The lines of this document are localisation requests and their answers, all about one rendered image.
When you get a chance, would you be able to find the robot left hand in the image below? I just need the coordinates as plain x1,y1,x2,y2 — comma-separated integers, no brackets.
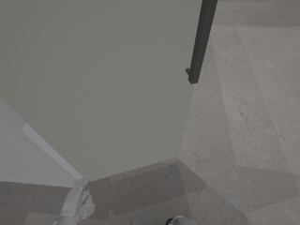
59,174,95,223

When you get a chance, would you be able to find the handle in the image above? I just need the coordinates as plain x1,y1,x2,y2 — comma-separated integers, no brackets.
186,0,218,84

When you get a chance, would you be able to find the left robot forearm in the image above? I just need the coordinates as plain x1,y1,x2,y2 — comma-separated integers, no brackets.
53,215,77,225

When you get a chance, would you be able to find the fridge door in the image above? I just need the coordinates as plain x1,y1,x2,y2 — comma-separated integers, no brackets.
0,0,203,182

